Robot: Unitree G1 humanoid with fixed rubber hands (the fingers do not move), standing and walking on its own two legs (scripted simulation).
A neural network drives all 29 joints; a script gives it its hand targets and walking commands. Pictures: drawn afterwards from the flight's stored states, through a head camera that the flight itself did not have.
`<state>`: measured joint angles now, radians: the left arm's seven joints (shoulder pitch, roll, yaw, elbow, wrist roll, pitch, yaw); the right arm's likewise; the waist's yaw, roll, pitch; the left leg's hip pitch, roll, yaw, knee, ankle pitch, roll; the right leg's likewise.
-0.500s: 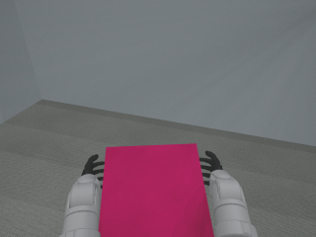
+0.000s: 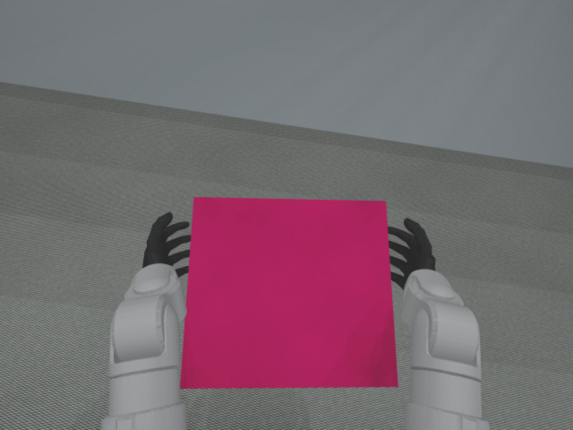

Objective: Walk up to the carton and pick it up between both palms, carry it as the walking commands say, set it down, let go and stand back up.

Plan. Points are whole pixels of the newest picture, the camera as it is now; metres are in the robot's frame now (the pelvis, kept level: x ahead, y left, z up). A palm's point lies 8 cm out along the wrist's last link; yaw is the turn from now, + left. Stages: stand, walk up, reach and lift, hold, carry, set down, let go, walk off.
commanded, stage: carry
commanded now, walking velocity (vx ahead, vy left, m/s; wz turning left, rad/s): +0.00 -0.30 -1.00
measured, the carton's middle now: (286, 289) +0.34 +0.01 -0.02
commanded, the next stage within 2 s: none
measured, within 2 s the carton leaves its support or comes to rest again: neither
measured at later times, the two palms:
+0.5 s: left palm (341, 373) +0.19 -0.05 +0.06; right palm out of the picture +0.07 -0.36 +0.07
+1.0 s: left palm out of the picture +0.08 -0.29 +0.07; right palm out of the picture -0.13 -0.55 +0.08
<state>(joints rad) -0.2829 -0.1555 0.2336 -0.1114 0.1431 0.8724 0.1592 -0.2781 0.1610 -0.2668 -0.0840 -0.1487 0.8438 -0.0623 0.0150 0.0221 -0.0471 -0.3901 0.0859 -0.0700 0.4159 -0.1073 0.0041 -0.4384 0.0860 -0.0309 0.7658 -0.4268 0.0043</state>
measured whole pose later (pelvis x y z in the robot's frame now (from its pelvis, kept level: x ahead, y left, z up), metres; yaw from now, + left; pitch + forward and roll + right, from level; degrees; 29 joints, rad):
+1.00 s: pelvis -0.24 -0.26 -0.04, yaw -39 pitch +4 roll -3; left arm -0.17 -0.14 0.12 -0.42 0.10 1.18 0.20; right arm -0.11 0.13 -0.16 -0.46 -0.09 1.17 -0.15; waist 0.03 -0.01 -0.13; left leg -0.38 0.48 0.27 0.65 -0.23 -0.22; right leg -0.51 -0.10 -0.09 0.74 -0.32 0.04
